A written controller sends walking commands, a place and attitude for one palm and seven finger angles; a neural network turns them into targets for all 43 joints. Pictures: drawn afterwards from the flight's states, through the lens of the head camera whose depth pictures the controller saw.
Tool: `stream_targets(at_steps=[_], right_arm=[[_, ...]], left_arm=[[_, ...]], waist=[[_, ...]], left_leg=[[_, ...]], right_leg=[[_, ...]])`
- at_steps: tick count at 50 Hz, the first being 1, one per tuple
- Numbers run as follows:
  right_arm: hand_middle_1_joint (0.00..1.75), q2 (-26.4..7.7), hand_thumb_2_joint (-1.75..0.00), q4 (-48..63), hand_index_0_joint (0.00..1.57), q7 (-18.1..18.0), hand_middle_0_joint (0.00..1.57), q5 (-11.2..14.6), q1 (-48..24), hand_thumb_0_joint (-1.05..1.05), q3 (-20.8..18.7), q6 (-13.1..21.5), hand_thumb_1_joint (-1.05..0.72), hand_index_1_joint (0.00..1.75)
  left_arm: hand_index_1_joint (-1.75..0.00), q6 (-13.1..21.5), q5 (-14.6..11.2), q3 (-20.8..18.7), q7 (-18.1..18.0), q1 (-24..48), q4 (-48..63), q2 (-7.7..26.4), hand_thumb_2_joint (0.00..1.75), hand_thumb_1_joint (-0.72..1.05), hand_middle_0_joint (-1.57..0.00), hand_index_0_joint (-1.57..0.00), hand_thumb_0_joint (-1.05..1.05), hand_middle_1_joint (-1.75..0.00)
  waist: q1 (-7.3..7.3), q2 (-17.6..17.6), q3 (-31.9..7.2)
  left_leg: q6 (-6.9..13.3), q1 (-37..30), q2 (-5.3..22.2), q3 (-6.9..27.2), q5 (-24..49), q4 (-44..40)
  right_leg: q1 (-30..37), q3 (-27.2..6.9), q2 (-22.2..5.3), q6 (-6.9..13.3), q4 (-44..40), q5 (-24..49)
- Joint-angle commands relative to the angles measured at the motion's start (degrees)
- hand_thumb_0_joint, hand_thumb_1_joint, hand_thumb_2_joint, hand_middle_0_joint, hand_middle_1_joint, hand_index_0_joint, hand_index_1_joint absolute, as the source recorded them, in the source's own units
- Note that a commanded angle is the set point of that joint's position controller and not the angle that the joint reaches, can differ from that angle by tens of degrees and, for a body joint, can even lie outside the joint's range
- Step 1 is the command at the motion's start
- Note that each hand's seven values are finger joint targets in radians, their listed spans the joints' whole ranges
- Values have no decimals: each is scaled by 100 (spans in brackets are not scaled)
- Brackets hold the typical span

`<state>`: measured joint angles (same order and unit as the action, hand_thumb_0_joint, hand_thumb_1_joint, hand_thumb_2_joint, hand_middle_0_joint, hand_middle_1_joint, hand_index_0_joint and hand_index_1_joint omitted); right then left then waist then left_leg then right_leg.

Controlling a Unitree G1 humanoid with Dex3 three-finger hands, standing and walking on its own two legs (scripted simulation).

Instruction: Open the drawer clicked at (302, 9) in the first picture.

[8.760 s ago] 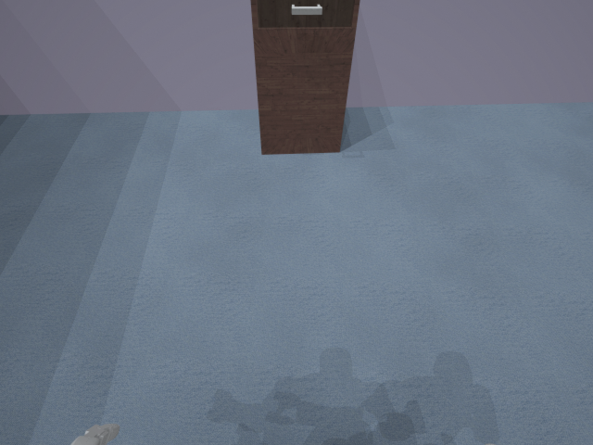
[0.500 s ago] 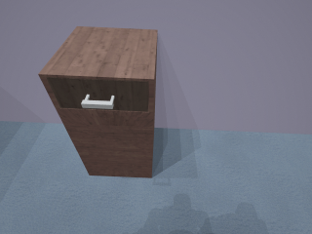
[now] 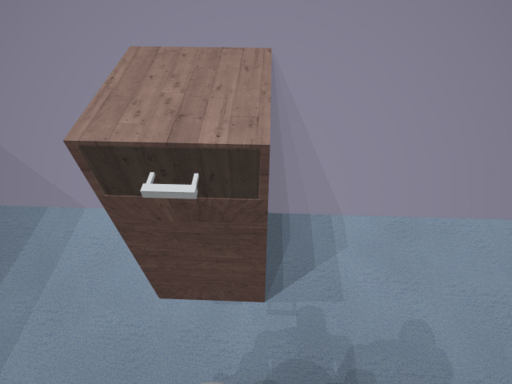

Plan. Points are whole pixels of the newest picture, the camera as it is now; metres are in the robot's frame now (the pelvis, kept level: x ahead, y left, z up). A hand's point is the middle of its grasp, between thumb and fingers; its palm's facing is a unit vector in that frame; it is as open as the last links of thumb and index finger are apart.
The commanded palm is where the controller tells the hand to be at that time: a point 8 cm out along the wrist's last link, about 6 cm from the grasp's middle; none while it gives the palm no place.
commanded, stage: come to a stop and stand still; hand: left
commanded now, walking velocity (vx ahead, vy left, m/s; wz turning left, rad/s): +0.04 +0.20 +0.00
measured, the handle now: (171, 184) +0.51 +0.23 -0.03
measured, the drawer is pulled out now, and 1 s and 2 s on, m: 0.00 0.00 0.00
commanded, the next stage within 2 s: look again from close up in 0.96 s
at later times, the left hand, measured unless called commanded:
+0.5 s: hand out of the picture +0.08 +0.25 -0.16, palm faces -0.04 -0.97 -0.22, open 7.4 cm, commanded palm none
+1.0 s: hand out of the picture +0.04 +0.21 -0.17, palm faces -0.04 -0.98 -0.18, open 7.3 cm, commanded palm none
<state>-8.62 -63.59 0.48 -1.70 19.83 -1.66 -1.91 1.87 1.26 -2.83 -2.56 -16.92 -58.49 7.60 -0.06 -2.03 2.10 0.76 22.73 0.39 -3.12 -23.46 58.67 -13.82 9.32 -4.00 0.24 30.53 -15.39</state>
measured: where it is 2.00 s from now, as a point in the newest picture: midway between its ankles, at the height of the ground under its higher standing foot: outside the picture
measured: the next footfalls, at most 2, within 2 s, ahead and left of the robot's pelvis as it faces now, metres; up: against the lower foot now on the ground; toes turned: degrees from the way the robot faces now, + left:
left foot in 0.18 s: +0.09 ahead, +0.15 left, +0.00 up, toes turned +0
right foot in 0.54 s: +0.06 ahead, -0.03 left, +0.00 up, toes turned +2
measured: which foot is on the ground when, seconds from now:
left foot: up 0.00-0.16, down 0.18-1.00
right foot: down 0.00-0.18, up 0.20-0.52, down 0.54-1.00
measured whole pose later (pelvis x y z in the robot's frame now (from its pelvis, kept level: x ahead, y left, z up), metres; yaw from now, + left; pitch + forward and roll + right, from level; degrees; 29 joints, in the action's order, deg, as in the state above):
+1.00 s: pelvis +0.03 +0.04 +0.01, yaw -3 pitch -1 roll +0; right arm -6.6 -63.3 -1.2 -1.8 18.0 0.0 -0.1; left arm 0.3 0.8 0.3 -1.4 -17.5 -61.4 8.6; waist 0.7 -0.4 1.5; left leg 0.7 12.6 0.9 -3.5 -12.5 25.8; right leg -10.5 5.4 0.3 2.1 25.0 -14.1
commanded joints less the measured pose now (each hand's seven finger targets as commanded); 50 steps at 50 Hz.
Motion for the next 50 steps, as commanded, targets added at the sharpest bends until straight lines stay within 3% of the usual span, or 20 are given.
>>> stream_targets(at_steps=[1,6,7,8,9,12,17,23,25,27,28,31,34,36,38,41,46,47,48,50], right_arm=[[30,-242,-90,536,20,63,20,60,-57,0,-93,23,-90,30],[30,-332,-90,596,20,11,20,94,148,0,-125,173,-90,30],[30,-566,-90,564,20,-15,20,102,381,0,-178,224,-90,30],[30,-1067,-90,610,20,-59,20,48,522,0,-271,279,-90,30],[30,-1384,-90,713,20,-111,20,42,473,0,-313,263,-90,30],[30,-1060,-90,859,20,-205,20,9,-596,0,-204,256,-90,30],[30,-1223,-90,688,20,-342,20,11,-410,0,-282,204,-90,30],[30,-1269,-90,634,20,-324,20,-18,-595,0,-352,153,-90,30],[30,-1149,-90,629,20,-272,20,21,-624,0,-340,113,-90,30],[30,-459,-90,726,20,-187,20,87,-481,0,-194,83,-90,30],[30,-414,-90,814,20,-177,20,81,-704,0,-158,32,-90,30],[30,-441,-90,551,20,-191,20,67,-603,0,-160,-10,-90,30],[30,-290,-90,379,20,-196,20,88,-352,0,-84,50,-90,30],[30,-240,-90,229,20,-229,20,79,-137,0,-32,82,-90,30],[30,-448,-90,90,20,-257,20,65,-52,0,22,198,-90,30],[30,-446,-90,-10,20,-253,20,71,-295,0,75,234,-90,30],[30,-370,-90,-89,20,-257,20,88,-123,0,77,223,-90,30],[30,-902,-90,544,20,-194,20,44,-136,0,-35,304,-90,30],[30,-850,-90,650,20,-232,20,-12,-217,0,-43,374,-90,30],[30,-669,-90,698,20,-274,20,20,32,0,-63,381,-90,30]], left_arm=[[-30,20,53,-224,-52,-210,193,1035,90,90,-20,-20,0,-30],[-30,-175,66,-275,30,-44,279,1153,90,90,-20,-20,0,-30],[-30,-237,55,-213,44,-165,305,968,90,90,-20,-20,0,-30],[-30,-284,8,-147,56,-414,358,605,90,90,-20,-20,0,-30],[-30,-275,-33,-62,46,-543,381,399,90,90,-20,-20,0,-30],[-30,-309,21,-15,107,-527,135,463,90,90,-20,-20,0,-30],[-30,-420,26,-50,220,-290,229,608,90,90,-20,-20,0,-30],[-30,-446,-7,-91,229,-356,356,513,90,90,-20,-20,0,-30],[-30,-390,13,-97,205,-630,265,553,90,90,-20,-20,0,-30],[-30,-288,69,-134,111,-431,339,1130,90,90,-20,-20,0,-30],[-30,-293,51,-110,103,-296,440,1225,90,90,-20,-20,0,-30],[-30,-197,17,-54,69,139,362,900,90,90,-20,-20,0,-30],[-30,-176,0,-30,42,156,282,833,90,90,-20,-20,0,-30],[-30,-173,-58,-12,54,61,125,807,90,90,-20,-20,0,-30],[-30,-177,-123,56,73,-97,22,532,90,90,-20,-20,0,-30],[-30,-184,-97,106,62,-175,-218,522,90,90,-20,-20,0,-30],[-30,-126,-87,196,52,-404,-418,455,90,90,-20,-20,0,-30],[-30,18,21,262,65,-163,128,1327,90,90,-20,-20,0,-30],[-30,1,-24,155,18,-212,110,969,90,90,-20,-20,0,-30],[-30,46,-2,151,14,-329,190,892,90,90,-20,-20,0,-30]], waist=[[20,1120,233],[142,1004,2],[201,315,-157],[202,-1043,-243],[201,-1527,-282],[-22,-1115,-56],[166,-549,-382],[58,-653,-503],[-94,-369,-509],[45,1455,-241],[-74,1145,-234],[97,1085,-85],[121,768,-52],[154,647,-131],[25,-202,49],[-101,-493,164],[-41,83,141],[116,243,740],[43,-74,116],[124,368,-609]], left_leg=[[-187,340,459,109,480,-766],[-253,-1160,86,-478,1435,-2816],[-258,-1663,294,-183,1703,-3171],[100,-1744,1362,1149,2276,-3756],[631,-1179,2059,2012,2156,-4412],[826,-407,1869,1648,884,-4675],[929,-1498,2020,1126,3283,-4175],[784,-1125,1946,886,3005,-3968],[488,-581,1554,603,2051,-3593],[-123,282,331,-288,247,-2468],[-120,6,262,-109,-373,-1823],[-96,131,291,167,-171,-843],[-146,-285,320,33,36,-1810],[-162,-976,327,17,851,-3004],[56,-1296,793,674,1999,-3828],[113,-685,845,807,1436,-4155],[53,-987,645,569,1131,-4175],[25,-767,290,660,1230,-3832],[80,-779,533,580,883,-3524],[137,-954,432,609,1284,-3106]], right_leg=[[-212,-1071,-1505,767,-1673,1133],[-596,-618,-919,368,-707,589],[-800,-512,-647,220,7,245],[-1286,-238,-84,-81,870,-928],[-1122,-422,153,-155,1641,-1985],[-812,-858,-78,-33,2335,-1242],[-1114,-809,109,-143,2026,-1097],[-271,-737,195,-49,704,-756],[563,-606,246,-23,-496,283],[685,-2001,-973,476,-1543,914],[61,-2112,-1373,807,-1709,719],[131,-1718,-964,988,-1497,1635],[265,-1425,-819,992,-1257,2026],[193,-1367,-687,788,-1041,1623],[-54,-1164,-174,320,-854,996],[607,-1059,-82,153,-992,762],[518,-1156,-182,160,-1316,657],[31,-1224,-75,280,-1057,152],[-66,-1284,-278,293,-893,-158],[143,-1451,-378,376,-1000,233]])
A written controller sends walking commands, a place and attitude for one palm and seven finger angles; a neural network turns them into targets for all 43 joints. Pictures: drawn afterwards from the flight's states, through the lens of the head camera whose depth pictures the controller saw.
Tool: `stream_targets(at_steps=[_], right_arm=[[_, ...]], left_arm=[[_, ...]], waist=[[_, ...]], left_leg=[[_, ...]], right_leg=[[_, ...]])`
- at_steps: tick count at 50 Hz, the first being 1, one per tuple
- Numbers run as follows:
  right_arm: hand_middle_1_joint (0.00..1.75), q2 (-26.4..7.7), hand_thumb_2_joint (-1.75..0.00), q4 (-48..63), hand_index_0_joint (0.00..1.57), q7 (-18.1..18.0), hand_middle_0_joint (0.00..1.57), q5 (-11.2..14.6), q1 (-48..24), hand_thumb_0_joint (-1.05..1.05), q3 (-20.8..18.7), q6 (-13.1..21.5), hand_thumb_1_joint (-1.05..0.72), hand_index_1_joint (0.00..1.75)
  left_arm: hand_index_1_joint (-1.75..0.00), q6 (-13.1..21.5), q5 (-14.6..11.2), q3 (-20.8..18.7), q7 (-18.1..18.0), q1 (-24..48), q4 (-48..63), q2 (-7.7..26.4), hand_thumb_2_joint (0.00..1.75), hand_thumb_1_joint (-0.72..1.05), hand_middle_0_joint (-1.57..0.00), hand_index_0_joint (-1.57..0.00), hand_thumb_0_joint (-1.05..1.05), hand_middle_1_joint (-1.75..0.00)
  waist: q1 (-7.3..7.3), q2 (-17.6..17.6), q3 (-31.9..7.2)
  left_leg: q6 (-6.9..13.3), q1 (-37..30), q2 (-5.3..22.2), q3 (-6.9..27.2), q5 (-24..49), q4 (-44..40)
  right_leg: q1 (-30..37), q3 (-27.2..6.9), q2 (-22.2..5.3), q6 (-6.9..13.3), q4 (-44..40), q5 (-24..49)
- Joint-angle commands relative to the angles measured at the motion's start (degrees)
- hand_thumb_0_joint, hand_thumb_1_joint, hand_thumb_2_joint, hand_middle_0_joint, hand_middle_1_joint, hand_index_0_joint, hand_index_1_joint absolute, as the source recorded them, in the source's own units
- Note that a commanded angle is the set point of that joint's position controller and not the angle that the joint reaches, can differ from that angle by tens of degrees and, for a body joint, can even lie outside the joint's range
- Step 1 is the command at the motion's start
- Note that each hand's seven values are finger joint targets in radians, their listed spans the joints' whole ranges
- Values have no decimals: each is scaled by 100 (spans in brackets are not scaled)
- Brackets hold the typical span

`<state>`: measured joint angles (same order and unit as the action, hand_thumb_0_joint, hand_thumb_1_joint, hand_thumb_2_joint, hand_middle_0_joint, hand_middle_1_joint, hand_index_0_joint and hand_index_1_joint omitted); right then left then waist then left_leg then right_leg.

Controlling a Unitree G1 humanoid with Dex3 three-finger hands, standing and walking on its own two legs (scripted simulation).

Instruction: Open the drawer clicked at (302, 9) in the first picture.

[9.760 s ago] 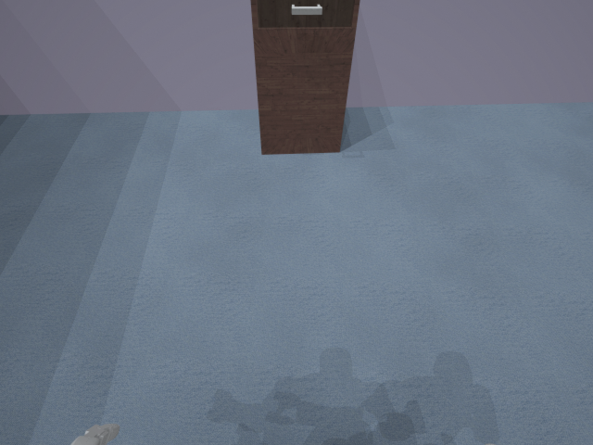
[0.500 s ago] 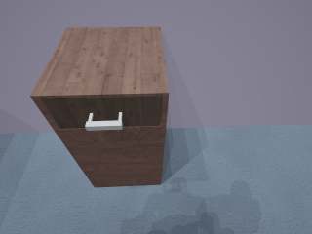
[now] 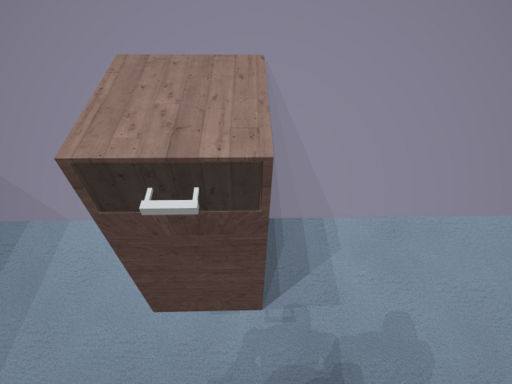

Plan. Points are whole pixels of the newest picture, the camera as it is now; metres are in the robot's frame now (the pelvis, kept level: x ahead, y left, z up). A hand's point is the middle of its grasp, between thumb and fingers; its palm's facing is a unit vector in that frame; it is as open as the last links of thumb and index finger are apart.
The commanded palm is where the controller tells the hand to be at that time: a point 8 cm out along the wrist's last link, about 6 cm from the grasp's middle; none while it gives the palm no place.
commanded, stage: look again from close up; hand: left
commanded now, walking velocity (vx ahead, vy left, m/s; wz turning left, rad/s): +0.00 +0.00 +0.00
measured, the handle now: (171, 199) +0.48 +0.21 -0.04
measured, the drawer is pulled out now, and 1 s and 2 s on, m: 0.00 0.00 0.00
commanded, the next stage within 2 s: raise the hand with hooked fingers in 0.58 s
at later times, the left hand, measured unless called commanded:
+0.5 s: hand out of the picture +0.00 +0.19 -0.18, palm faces +0.01 -0.98 -0.18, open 7.4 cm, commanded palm none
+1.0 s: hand (111, 342) +0.19 +0.24 -0.05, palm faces +0.02 -0.27 -0.96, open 8.1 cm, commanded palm +0.13 +0.26 -0.03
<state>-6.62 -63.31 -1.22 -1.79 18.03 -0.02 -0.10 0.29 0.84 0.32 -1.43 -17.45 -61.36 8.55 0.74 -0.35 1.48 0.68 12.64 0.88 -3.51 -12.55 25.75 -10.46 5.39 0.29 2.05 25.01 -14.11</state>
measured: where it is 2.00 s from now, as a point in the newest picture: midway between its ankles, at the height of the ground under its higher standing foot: outside the picture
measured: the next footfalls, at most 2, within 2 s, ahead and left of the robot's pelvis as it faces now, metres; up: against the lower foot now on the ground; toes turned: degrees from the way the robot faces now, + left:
none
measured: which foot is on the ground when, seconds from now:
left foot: down 0.00-1.00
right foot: down 0.00-1.00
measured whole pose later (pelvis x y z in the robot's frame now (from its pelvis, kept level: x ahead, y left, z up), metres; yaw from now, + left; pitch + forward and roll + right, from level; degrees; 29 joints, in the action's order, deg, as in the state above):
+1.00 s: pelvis -0.04 +0.04 -0.04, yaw -1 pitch +6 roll +1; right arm -15.4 -35.7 0.8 -1.9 10.4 -1.9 3.4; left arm -0.1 54.1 5.9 -24.7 -16.4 -9.2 15.3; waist -0.5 -1.8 -6.8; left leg 4.2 31.3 -3.2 -6.7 -17.4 42.6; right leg -32.3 -5.3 2.0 1.0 46.7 -20.0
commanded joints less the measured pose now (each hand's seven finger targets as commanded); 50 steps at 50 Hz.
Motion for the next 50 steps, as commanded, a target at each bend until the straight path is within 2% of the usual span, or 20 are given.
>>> stream_targets(at_steps=[1,3,6,7,9,14,25,33,34,35,36,37,38,39,40,42,43,45,47,50], right_arm=[[30,-845,-90,675,20,-107,20,36,284,0,-231,186,-90,30],[30,-716,-90,667,20,-71,20,28,388,0,-174,141,-90,30],[30,-881,-90,682,20,-76,20,72,247,0,-176,177,-90,30],[30,-769,-90,667,20,-59,20,61,264,0,-115,174,-90,30],[30,-872,-90,654,20,-60,20,77,187,0,-122,157,-90,30],[30,-902,-90,630,20,-27,20,88,2,0,-85,117,-90,30],[30,-927,-90,436,20,8,20,99,-80,0,-78,112,-90,30],[30,-909,-90,240,20,12,20,110,27,0,-86,105,-90,30],[30,-1002,-90,644,20,46,20,139,-411,0,-12,188,-90,30],[30,-1638,-90,2772,20,-233,20,590,-270,0,45,939,-90,30],[30,-1529,-90,2342,20,-488,20,528,-814,0,27,1520,-90,30],[30,-1202,-90,2368,20,-455,20,637,-799,0,-47,1767,-90,30],[30,-1190,-90,2189,20,-474,20,674,-553,0,-56,1831,-90,30],[30,-1384,-90,2559,20,-442,20,591,-709,0,-104,1928,-90,30],[30,-1551,-90,2642,20,-424,20,413,-784,0,-120,1912,-90,30],[30,-1588,-90,3011,20,-290,20,174,-909,0,-186,1703,-90,30],[30,-1537,-90,3147,20,-216,20,52,-991,0,-285,1508,-90,30],[30,-1466,-90,3539,20,27,20,-70,-1310,0,-366,1069,-90,30],[30,-1437,-90,3801,20,260,20,-23,-1557,0,-387,561,-90,30],[30,-1347,-90,4193,20,359,20,72,-1917,0,-309,-5,-90,30]], left_arm=[[-30,208,33,-164,-100,-278,497,767,90,90,-20,-20,0,-30],[-30,174,18,-128,-112,-308,525,667,90,90,-20,-20,0,-30],[-30,183,-2,-148,-118,-417,537,728,90,90,-20,-20,0,-30],[-30,160,3,-89,-129,-532,507,588,90,90,-20,-20,0,-30],[-30,140,-13,-87,-133,-583,481,649,90,90,-20,-20,0,-30],[-30,105,-11,-43,-134,-581,466,632,90,90,-20,-20,0,-30],[-30,95,8,-21,-128,-520,311,562,90,90,-20,-20,0,-30],[-30,75,24,-22,-130,-628,111,441,90,90,-20,-20,0,-30],[-30,167,116,41,-307,-696,-16,629,90,90,-20,-20,0,-30],[-32,1097,825,220,-374,3728,8685,2089,89,88,-20,-20,0,-32],[-33,703,947,-128,-908,1323,7221,2094,88,85,-20,-20,0,-33],[-34,-103,861,366,-1179,-298,6733,1127,87,83,-21,-21,0,-34],[-36,-293,1169,960,-1196,-611,6273,390,86,81,-21,-21,0,-36],[-37,-185,1535,1014,-1326,85,6969,643,85,78,-21,-21,0,-37],[-39,-177,2196,810,-1560,54,6764,1023,84,76,-21,-21,0,-39],[-42,-159,3458,701,-1921,112,6158,1251,82,71,-21,-21,0,-42],[-43,-113,4150,663,-2107,36,5728,1206,81,69,-22,-22,0,-43],[-47,-51,5116,865,-2346,-1209,5088,716,79,64,-22,-22,0,-47],[-50,25,5702,648,-2450,-1684,5069,798,77,60,-22,-22,0,-50],[-54,-17,6182,277,-2580,-1144,5650,1246,74,53,-23,-23,0,-54]], waist=[[64,523,-481],[95,604,-154],[0,127,118],[-28,-19,17],[-51,-94,166],[-80,-3,331],[-78,79,265],[-102,-56,284],[-233,234,747],[438,-1299,-2254],[-178,-1890,-2110],[-117,-1510,-1121],[25,-1003,-676],[123,-821,-133],[169,-394,-181],[157,376,-169],[35,912,-309],[-438,1238,-256],[-773,1312,-606],[-896,882,-809]], left_leg=[[131,100,319,583,158,295],[133,176,261,482,114,286],[180,195,408,602,521,41],[192,101,451,572,743,20],[182,194,476,582,687,-67],[166,205,481,560,394,-277],[145,104,528,628,-35,-727],[151,200,598,764,-576,-1108],[11,534,608,424,444,11],[133,-1377,115,544,297,-654],[-121,-1357,453,861,-292,-780],[-369,-326,472,1125,-1343,-1179],[-149,-66,334,922,-1491,-873],[-56,349,230,970,-1663,-593],[-25,670,233,1126,-2004,-402],[38,1230,66,1226,-2240,118],[9,1465,-64,997,-2065,399],[-22,1852,-222,652,-1810,713],[-2,1903,-333,441,-1140,951],[-14,1951,-288,456,-991,947]], right_leg=[[-258,-1156,-873,232,-558,32],[-444,-1137,-866,237,-601,-144],[-385,-924,-702,184,-334,447],[-264,-872,-641,151,-233,695],[-241,-815,-615,99,-190,682],[-260,-835,-615,25,-323,466],[-132,-760,-629,-86,-486,379],[-27,-639,-614,-143,-488,305],[-421,-755,-802,-98,-411,1023],[-154,-733,-11,39,337,512],[-752,-259,-15,103,1013,-425],[-1348,-131,27,-12,1400,-857],[-1552,-221,62,-57,1309,-575],[-1704,-261,74,-42,1113,-590],[-1850,-336,108,-20,1005,-778],[-2244,-638,168,17,976,-1473],[-2470,-760,227,71,898,-1982],[-2663,-978,281,223,896,-2401],[-2317,-1348,237,358,865,-1997],[-2217,-1284,186,383,1148,-1782]])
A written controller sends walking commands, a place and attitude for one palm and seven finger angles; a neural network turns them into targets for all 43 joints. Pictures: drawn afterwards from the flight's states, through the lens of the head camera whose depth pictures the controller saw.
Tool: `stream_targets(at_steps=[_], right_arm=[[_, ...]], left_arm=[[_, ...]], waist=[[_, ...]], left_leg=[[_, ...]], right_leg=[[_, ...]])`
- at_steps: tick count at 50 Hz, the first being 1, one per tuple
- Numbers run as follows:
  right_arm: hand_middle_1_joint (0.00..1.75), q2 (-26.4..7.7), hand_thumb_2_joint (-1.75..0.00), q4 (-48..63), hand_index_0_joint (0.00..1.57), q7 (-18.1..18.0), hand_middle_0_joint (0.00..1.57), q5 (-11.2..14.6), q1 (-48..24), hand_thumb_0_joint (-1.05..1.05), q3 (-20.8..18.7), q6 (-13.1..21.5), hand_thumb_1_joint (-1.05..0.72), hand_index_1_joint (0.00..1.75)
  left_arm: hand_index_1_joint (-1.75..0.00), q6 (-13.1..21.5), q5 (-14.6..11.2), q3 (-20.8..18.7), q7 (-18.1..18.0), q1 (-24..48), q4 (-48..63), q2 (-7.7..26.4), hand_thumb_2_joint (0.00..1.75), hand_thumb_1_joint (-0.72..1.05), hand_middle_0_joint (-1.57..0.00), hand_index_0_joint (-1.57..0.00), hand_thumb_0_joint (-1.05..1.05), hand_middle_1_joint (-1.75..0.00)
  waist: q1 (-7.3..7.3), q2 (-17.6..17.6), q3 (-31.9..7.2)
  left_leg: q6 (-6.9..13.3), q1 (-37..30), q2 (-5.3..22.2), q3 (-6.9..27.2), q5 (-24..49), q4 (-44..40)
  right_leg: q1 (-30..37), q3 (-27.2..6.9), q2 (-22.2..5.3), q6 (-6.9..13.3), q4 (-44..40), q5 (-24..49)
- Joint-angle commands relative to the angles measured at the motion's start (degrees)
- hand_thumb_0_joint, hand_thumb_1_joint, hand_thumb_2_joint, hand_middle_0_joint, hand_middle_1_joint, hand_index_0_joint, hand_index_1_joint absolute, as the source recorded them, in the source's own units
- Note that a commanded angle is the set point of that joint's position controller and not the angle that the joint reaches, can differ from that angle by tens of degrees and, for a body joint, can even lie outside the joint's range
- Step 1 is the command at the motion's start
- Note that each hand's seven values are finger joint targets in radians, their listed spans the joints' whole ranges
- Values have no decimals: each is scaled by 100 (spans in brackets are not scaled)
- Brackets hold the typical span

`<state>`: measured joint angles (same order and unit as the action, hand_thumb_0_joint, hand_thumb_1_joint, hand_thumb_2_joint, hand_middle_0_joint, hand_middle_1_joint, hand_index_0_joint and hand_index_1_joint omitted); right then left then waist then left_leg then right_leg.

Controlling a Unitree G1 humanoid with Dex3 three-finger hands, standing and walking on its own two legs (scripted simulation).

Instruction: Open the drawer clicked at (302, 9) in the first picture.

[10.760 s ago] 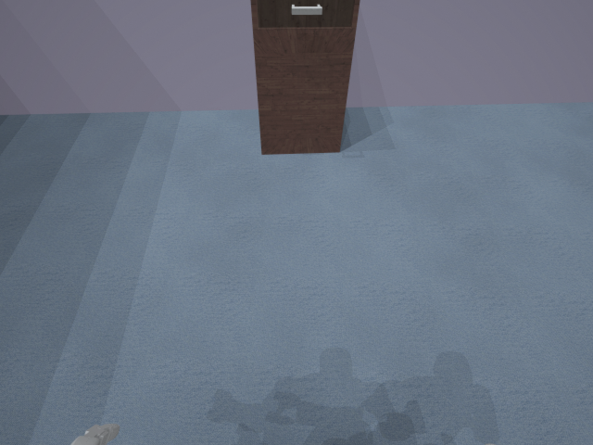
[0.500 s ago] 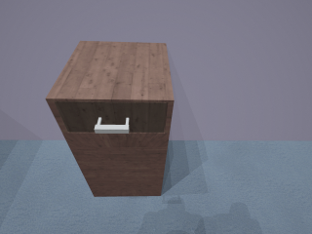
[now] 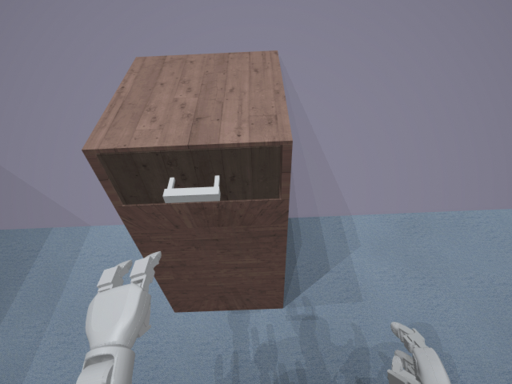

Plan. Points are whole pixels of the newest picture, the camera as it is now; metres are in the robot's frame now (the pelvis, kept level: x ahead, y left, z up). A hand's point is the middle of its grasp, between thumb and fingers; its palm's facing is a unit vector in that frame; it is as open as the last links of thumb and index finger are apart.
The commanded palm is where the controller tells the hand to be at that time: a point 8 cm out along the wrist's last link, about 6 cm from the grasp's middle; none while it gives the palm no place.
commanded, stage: raise the hand with hooked fingers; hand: left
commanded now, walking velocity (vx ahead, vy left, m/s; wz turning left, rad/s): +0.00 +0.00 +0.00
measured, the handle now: (193, 187) +0.51 +0.17 +0.00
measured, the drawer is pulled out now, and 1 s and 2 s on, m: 0.00 0.00 0.00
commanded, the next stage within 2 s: move the hooked fingers above the handle in 1.58 s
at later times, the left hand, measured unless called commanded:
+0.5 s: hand (135, 294) +0.26 +0.21 +0.01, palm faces -0.01 -0.13 -0.99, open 11.0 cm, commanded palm +0.23 +0.22 +0.07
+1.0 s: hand (133, 226) +0.34 +0.22 +0.09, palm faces +0.08 -0.09 -0.99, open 13.6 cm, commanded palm +0.31 +0.22 +0.14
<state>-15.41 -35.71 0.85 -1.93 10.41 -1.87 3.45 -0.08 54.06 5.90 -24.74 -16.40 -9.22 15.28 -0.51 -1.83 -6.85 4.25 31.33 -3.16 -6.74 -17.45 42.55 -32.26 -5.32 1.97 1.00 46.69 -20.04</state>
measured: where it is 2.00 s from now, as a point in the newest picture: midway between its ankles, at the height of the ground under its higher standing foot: outside the picture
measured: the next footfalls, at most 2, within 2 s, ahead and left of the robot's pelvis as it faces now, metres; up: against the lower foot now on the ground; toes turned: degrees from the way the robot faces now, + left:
none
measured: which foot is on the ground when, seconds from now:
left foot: down 0.00-1.00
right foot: down 0.00-1.00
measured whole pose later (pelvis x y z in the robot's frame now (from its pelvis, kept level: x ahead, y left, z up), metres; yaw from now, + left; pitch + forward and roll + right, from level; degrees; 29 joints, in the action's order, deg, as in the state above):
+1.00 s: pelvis +0.07 -0.03 +0.02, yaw +3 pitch +5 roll +1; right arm -14.3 -33.7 0.0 0.0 5.7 -1.4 -7.6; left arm -4.5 55.3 4.6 -11.5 -3.7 -1.1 24.2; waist -3.7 -3.3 -3.6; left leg 2.2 18.8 -2.4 -2.2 -17.5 31.7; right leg -18.0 -1.9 2.9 2.8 33.7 -20.1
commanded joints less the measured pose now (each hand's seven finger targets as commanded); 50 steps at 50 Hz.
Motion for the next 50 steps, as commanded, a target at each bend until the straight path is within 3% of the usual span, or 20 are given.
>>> stream_targets(at_steps=[1,2,4,6,7,9,12,16,20,22,23,26,31,32,33,36,44,47,50], right_arm=[[30,-438,-90,1472,20,159,20,77,-1229,0,-122,-467,-90,30],[30,-411,-90,1488,20,152,20,57,-1239,0,-125,-569,-90,30],[30,-355,-90,1603,20,118,20,-74,-1176,0,-190,-672,-90,30],[30,-353,-90,1632,20,75,20,-147,-1174,0,-206,-714,-90,30],[30,-342,-90,1592,20,39,20,-192,-1189,0,-194,-742,-90,30],[30,-358,-90,1580,20,7,20,-202,-1217,0,-153,-722,-90,30],[30,-364,-90,1510,20,-23,20,-154,-1261,0,-87,-739,-90,30],[30,-305,-90,1484,20,-65,20,-52,-1222,0,10,-805,-90,30],[30,-262,-90,1430,20,-81,20,-14,-1167,0,102,-762,-90,30],[30,-272,-90,1373,20,-100,20,-46,-1170,0,119,-730,-90,30],[30,-247,-90,1344,20,-93,20,-44,-1131,0,110,-731,-90,30],[30,-252,-90,1290,20,-68,20,-49,-1101,0,29,-704,-90,30],[30,-361,-90,1164,20,-70,20,4,-1045,0,-101,-696,-90,30],[30,-378,-90,1145,20,-75,20,10,-1060,0,-111,-696,-90,30],[30,-388,-90,1125,20,-86,20,40,-1021,0,-135,-705,-90,30],[30,-421,-90,1085,20,-99,20,68,-1023,0,-171,-711,-90,30],[30,-425,-90,1048,20,-111,20,199,-1079,0,-124,-844,-90,30],[30,-430,-90,1050,20,-123,20,236,-1107,0,-89,-903,-90,30],[30,-407,-90,1064,20,-149,20,252,-1106,0,-61,-943,-90,30]], left_arm=[[-55,12,1009,-419,-338,-940,666,730,73,50,-23,-23,0,-55],[-57,27,1117,-624,-460,-604,962,950,72,48,-23,-23,0,-57],[-60,36,1205,-681,-677,157,1606,1091,70,43,-23,-23,0,-60],[-63,143,1171,-732,-792,727,2135,1228,68,39,-24,-24,0,-63],[-64,190,1153,-768,-829,1044,2433,1350,67,36,-24,-24,0,-64],[-68,226,1001,-599,-802,1011,2441,1205,65,32,-24,-24,0,-68],[-72,68,723,-298,-505,972,2185,969,62,25,-25,-25,0,-72],[-78,-169,503,-199,84,513,1917,1012,58,15,-25,-25,0,-78],[-84,-81,444,-499,440,199,1911,1287,54,6,-26,-26,0,-84],[-87,24,505,-948,441,158,1900,1668,52,1,-26,-26,0,-87],[-88,70,491,-920,408,258,1981,1611,51,-1,-27,-27,0,-88],[-93,163,455,-1056,291,416,2188,1619,48,-8,-27,-27,0,-93],[-100,50,277,-1029,243,675,2201,1607,43,-20,-28,-28,0,-100],[-102,-7,270,-1039,275,770,2174,1635,42,-22,-28,-28,0,-102],[-103,-45,235,-895,321,831,2187,1566,41,-24,-28,-28,0,-103],[-108,-110,196,-897,494,1045,2261,1685,38,-31,-29,-29,0,-108],[-120,-357,203,-938,886,1943,2012,1955,30,-50,-30,-30,0,-120],[-120,-453,166,-977,1075,2347,1910,2107,30,-50,-30,-30,0,-120],[-120,-510,108,-771,1306,2727,1805,2012,30,-50,-30,-30,0,-120]], waist=[[-770,798,-120],[-776,533,-271],[-580,137,-938],[-397,-191,-1281],[-305,-250,-1341],[-192,-558,-1314],[-29,-338,-981],[-173,168,-934],[-352,301,-732],[-491,329,-769],[-435,297,-800],[-453,80,-1088],[-339,175,-1199],[-339,292,-1182],[-310,154,-1123],[-349,223,-1308],[-385,167,-957],[-384,119,-964],[-337,81,-827]], left_leg=[[-362,-24,140,781,-274,-644],[-359,-95,132,860,-203,-560],[-283,-627,210,980,74,-229],[-284,-1013,242,1100,349,96],[-282,-1125,242,1198,373,231],[-278,-1267,229,1193,393,338],[-223,-1191,202,1167,326,244],[-199,-1058,186,974,714,-151],[-222,-1022,164,883,1068,-440],[-219,-981,128,833,1198,-514],[-217,-1006,123,809,1282,-544],[-214,-1173,128,778,1559,-570],[-201,-1276,109,744,1751,-643],[-185,-1304,113,735,1772,-657],[-191,-1342,115,725,1793,-709],[-181,-1563,123,702,2122,-785],[-198,-1808,141,666,2166,-1156],[-200,-1922,130,655,2179,-1268],[-185,-2014,139,621,2112,-1379]], right_leg=[[-83,-246,52,506,-909,-910],[-116,-268,73,509,-804,-816],[-366,-359,85,474,-647,-476],[-680,-441,86,453,-480,-198],[-838,-487,91,439,-444,-229],[-1037,-362,98,430,-402,-227],[-897,-216,119,366,-606,-53],[123,-35,127,304,-827,739],[726,-95,92,283,-1007,1314],[1038,-244,85,280,-1082,1631],[1165,-255,45,276,-1074,1856],[1323,-245,4,274,-1060,2201],[1531,-238,-56,218,-1144,2609],[1565,-244,-57,209,-1182,2650],[1597,-203,-66,214,-1194,2623],[1770,-164,-94,181,-1247,2895],[1908,-12,-74,178,-1546,2590],[2041,-13,-69,172,-1657,2548],[2071,78,-76,154,-1785,2448]])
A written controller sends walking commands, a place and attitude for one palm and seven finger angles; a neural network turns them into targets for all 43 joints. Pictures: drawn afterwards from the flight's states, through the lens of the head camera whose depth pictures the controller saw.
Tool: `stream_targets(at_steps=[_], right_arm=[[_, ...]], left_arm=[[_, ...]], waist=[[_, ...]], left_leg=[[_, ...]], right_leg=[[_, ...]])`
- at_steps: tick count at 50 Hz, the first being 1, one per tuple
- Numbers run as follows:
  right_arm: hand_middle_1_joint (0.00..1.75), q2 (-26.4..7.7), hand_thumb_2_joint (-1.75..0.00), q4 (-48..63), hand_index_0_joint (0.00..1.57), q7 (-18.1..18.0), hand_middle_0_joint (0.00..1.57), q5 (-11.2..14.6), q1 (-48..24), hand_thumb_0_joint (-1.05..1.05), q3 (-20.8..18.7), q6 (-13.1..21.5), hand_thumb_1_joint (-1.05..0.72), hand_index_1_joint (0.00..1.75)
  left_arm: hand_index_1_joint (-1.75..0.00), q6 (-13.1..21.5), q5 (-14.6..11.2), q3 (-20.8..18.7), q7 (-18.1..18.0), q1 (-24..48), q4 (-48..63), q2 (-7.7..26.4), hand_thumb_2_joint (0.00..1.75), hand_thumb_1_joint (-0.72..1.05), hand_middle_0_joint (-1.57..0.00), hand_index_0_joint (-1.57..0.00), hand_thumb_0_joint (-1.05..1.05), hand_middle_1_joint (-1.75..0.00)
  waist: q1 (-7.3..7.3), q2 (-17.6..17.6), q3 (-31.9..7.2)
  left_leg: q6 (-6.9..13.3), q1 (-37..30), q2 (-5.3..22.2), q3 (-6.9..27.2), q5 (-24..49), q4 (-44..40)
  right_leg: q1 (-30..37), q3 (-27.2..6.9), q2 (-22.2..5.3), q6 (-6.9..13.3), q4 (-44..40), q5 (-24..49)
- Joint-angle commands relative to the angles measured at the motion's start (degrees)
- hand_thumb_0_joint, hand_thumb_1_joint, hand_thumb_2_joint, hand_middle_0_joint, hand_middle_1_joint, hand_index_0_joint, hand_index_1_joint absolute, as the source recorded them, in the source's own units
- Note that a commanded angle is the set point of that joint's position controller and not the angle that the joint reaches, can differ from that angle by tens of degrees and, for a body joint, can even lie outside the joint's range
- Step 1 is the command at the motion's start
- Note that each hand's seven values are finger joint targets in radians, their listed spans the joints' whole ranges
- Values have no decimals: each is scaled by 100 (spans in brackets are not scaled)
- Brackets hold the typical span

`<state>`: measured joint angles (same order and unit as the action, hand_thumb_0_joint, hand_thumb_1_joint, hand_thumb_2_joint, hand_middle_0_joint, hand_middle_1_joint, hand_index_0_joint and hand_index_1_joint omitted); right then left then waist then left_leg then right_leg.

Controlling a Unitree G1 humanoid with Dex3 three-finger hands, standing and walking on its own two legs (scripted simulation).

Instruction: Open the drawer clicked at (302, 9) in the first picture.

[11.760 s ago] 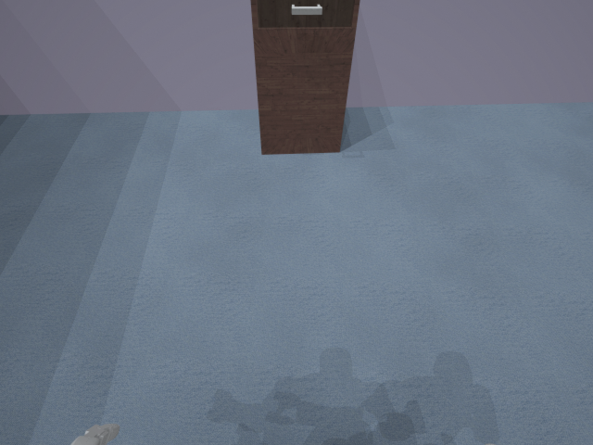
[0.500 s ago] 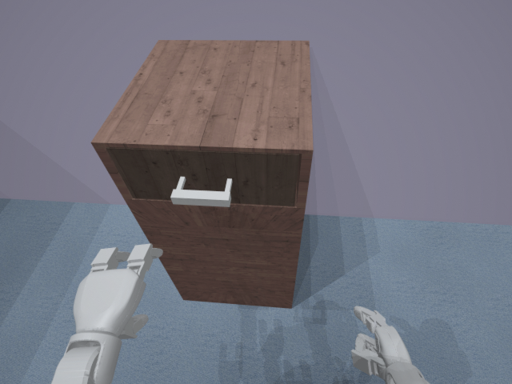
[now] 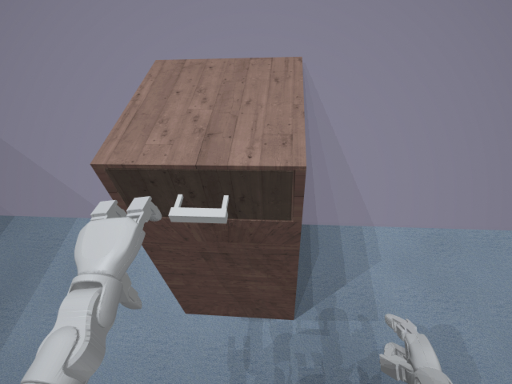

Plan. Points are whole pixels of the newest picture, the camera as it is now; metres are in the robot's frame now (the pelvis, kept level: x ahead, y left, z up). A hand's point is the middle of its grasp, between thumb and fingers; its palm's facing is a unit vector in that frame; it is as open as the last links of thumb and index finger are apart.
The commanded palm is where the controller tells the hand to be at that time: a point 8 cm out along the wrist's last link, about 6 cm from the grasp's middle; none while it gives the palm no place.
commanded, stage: raise the hand with hooked fingers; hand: left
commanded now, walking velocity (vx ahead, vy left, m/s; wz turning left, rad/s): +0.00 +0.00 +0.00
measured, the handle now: (200, 207) +0.45 +0.18 -0.03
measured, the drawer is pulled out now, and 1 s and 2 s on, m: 0.00 0.00 0.00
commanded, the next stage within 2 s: move the hooked fingers above the handle in 0.58 s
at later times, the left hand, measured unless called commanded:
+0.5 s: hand (124, 245) +0.29 +0.24 +0.07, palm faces +0.00 -0.10 -1.00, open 13.9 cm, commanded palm +0.27 +0.25 +0.14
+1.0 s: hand (141, 235) +0.32 +0.23 +0.06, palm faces +0.02 -0.10 -0.99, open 13.9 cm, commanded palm +0.29 +0.24 +0.13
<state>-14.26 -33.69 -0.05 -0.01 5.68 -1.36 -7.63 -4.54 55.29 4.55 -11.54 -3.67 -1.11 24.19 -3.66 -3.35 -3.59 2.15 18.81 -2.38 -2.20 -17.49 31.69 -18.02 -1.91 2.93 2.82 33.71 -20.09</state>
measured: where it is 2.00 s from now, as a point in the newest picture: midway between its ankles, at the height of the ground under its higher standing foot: outside the picture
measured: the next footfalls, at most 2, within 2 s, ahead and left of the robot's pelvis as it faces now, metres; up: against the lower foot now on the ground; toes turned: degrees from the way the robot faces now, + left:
none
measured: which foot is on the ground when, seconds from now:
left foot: down 0.00-1.00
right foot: down 0.00-1.00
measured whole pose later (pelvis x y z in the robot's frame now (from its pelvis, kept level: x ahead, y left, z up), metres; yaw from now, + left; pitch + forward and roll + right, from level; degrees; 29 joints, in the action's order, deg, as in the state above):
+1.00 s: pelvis -0.01 +0.02 +0.00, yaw +1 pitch +5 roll +0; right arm -12.9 -34.8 0.1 1.3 7.4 -0.3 -8.2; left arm -1.5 55.4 8.6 -7.4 10.7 -11.4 23.9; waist -3.4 -3.2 -2.6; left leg 3.3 19.2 -3.3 -1.6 -15.2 29.5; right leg -17.7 -1.3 1.9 1.7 30.6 -17.7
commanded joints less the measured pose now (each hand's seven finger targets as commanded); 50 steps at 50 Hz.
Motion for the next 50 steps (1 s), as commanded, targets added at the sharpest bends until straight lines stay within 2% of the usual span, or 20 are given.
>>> stream_targets(at_steps=[1,6,7,9,14,16,19,22,23,27,28,34,35,36,38,39,40,42,46,50], right_arm=[[30,-524,-90,836,20,-61,20,67,-663,0,-91,149,-90,30],[30,-520,-90,843,20,-119,20,86,-631,0,-33,104,-90,30],[30,-544,-90,838,20,-123,20,84,-625,0,-25,90,-90,30],[30,-523,-90,825,20,-132,20,99,-625,0,-28,88,-90,30],[30,-563,-90,847,20,-48,20,122,-510,0,-56,71,-90,30],[30,-575,-90,874,20,-28,20,111,-509,0,-75,85,-90,30],[30,-571,-90,864,20,-30,20,109,-470,0,-106,123,-90,30],[30,-588,-90,810,20,-50,20,98,-444,0,-145,159,-90,30],[30,-574,-90,796,20,-44,20,105,-421,0,-153,174,-90,30],[30,-601,-90,711,20,-47,20,157,-422,0,-186,207,-90,30],[30,-591,-90,721,20,-47,20,160,-404,0,-176,205,-90,30],[30,-620,-90,768,20,-25,20,164,-430,0,-161,166,-90,30],[30,-597,-90,789,20,-21,20,157,-417,0,-169,164,-90,30],[30,-587,-90,791,20,-21,20,168,-406,0,-152,164,-90,30],[30,-607,-90,770,20,-31,20,160,-357,0,-158,164,-90,30],[30,-583,-90,786,20,-22,20,157,-385,0,-137,163,-90,30],[30,-567,-90,758,20,-24,20,157,-363,0,-147,159,-90,30],[30,-579,-90,735,20,-25,20,152,-341,0,-141,166,-90,30],[30,-542,-90,686,20,-38,20,147,-294,0,-130,150,-90,30],[30,-556,-90,663,20,-53,20,165,-261,0,-136,115,-90,30]], left_arm=[[-120,-60,-11,-673,57,1642,972,1208,30,-50,-30,-30,0,-120],[-120,16,-91,-631,423,2298,733,1343,30,-50,-30,-30,0,-120],[-120,56,-120,-755,464,2408,721,1501,30,-50,-30,-30,0,-120],[-120,177,-136,-733,542,2682,763,1533,30,-50,-30,-30,0,-120],[-120,334,-293,-747,718,1991,478,1353,30,-50,-30,-30,0,-120],[-120,442,-303,-766,701,2091,707,1395,30,-50,-30,-30,0,-120],[-120,598,-288,-913,563,2177,843,1508,30,-50,-30,-30,0,-120],[-120,695,-238,-1115,349,2291,965,1709,30,-50,-30,-30,0,-120],[-120,704,-237,-1045,283,2346,1003,1631,30,-50,-30,-30,0,-120],[-120,557,-247,-1064,162,2240,692,1611,30,-50,-30,-30,0,-120],[-120,501,-275,-895,173,2221,697,1469,30,-50,-30,-30,0,-120],[-120,375,-250,-787,366,2206,822,1480,30,-50,-30,-30,0,-120],[-120,366,-264,-623,393,2124,796,1292,30,-50,-30,-30,0,-120],[-120,362,-267,-505,419,2235,723,1172,30,-50,-30,-30,0,-120],[-120,397,-243,-629,416,2332,628,1311,30,-50,-30,-30,0,-120],[-120,411,-192,-488,409,2422,639,1175,30,-50,-30,-30,0,-120],[-120,422,-167,-343,383,2652,621,1041,30,-50,-30,-30,0,-120],[-120,420,-94,-435,308,2885,510,1166,30,-50,-30,-30,0,-120],[-120,340,60,-362,133,3223,186,1102,30,-50,-30,-30,0,-120],[-120,218,41,-452,68,3306,-141,1177,30,-50,-30,-30,0,-120]], waist=[[-18,252,-1183],[18,375,-1091],[0,313,-1142],[21,181,-1196],[-49,468,-1090],[-52,326,-1159],[-62,370,-1253],[-86,140,-1460],[-52,109,-1488],[-40,145,-1421],[-3,140,-1385],[10,121,-1381],[33,96,-1357],[68,237,-1268],[60,271,-1200],[49,233,-1217],[121,237,-1192],[97,221,-1246],[76,136,-1427],[74,235,-1565]], left_leg=[[26,-775,45,154,2073,-317],[56,-805,21,145,1810,-457],[40,-827,22,165,1844,-489],[55,-923,23,161,1898,-483],[41,-770,46,155,2048,-536],[44,-824,55,157,2045,-541],[59,-833,59,179,2035,-520],[48,-948,74,191,2170,-477],[49,-972,75,190,2144,-465],[38,-968,109,183,2149,-466],[37,-942,104,178,2132,-475],[18,-1053,148,233,2315,-516],[16,-1102,161,234,2307,-506],[21,-1086,165,238,2190,-510],[11,-1028,176,238,2104,-523],[0,-1043,164,256,2126,-515],[-2,-1095,183,250,2081,-489],[-22,-1094,190,274,1971,-492],[-46,-1073,180,274,1991,-450],[-18,-1004,182,208,2129,-406]], right_leg=[[656,-278,-171,-36,-532,2413],[736,-188,-186,-63,-722,2115],[802,-225,-185,-33,-737,2101],[791,-190,-191,-41,-761,2152],[846,-133,-182,-46,-775,2313],[798,-123,-194,-49,-773,2261],[777,-156,-188,-43,-766,2198],[754,-182,-172,-18,-730,2190],[732,-163,-183,-25,-720,2185],[615,-122,-146,-25,-730,2111],[650,-99,-167,-30,-721,2114],[591,-24,-157,-27,-715,2105],[526,10,-150,-33,-709,2020],[417,29,-150,-45,-746,1915],[401,15,-132,-25,-747,1796],[339,45,-136,-20,-724,1781],[215,53,-128,-20,-722,1708],[159,39,-110,2,-719,1534],[154,74,-108,25,-619,1549],[343,20,-114,22,-591,1828]])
